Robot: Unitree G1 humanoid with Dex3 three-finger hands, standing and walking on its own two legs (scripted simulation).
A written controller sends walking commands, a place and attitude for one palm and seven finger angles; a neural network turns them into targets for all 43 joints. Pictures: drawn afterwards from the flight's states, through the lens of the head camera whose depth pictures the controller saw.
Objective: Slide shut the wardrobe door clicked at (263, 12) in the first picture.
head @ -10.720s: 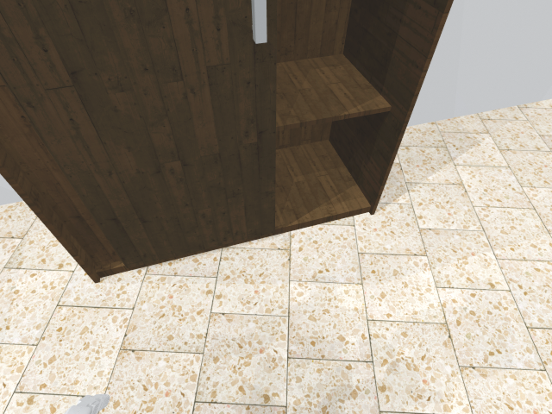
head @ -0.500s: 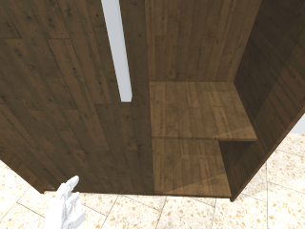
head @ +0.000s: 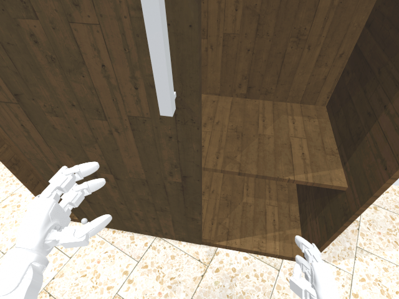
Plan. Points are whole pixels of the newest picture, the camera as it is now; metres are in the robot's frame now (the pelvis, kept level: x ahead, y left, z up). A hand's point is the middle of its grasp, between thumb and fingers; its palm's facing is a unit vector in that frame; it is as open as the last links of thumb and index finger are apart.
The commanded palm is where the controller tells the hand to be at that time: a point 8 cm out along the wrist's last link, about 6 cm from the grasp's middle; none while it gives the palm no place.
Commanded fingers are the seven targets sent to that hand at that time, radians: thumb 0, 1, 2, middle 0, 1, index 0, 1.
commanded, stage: raise the hand with hooked fingers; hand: left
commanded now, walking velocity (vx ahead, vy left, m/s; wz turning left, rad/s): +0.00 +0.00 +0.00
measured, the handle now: (162, 39) +0.46 +0.12 +0.30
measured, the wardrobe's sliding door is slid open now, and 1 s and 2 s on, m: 0.48 0.48 0.48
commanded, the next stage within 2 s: move the hooked fingers beside the handle in 1.40 s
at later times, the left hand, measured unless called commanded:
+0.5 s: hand (31, 155) +0.26 +0.28 +0.21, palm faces +0.03 -0.99 -0.14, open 13.2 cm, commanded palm +0.23 +0.32 +0.22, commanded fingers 0.00 -0.50 0.30 -0.30 -1.20 -0.30 -1.20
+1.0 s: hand out of the picture +0.28 +0.32 +0.32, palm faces +0.05 -0.98 -0.21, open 14.0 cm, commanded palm +0.24 +0.35 +0.30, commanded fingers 0.00 -0.50 0.30 -0.30 -1.20 -0.30 -1.20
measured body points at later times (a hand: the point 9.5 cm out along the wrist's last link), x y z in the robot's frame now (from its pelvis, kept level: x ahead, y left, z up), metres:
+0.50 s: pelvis +0.01 +0.03 +0.02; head -0.02 +0.01 +0.47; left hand +0.25 +0.33 +0.22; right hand +0.19 -0.21 -0.03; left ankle +0.03 +0.11 -0.71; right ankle +0.00 -0.06 -0.71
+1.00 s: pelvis +0.00 +0.04 +0.03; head -0.03 +0.00 +0.48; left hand +0.27 +0.37 +0.33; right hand +0.21 -0.18 -0.04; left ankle +0.03 +0.11 -0.71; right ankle +0.00 -0.06 -0.71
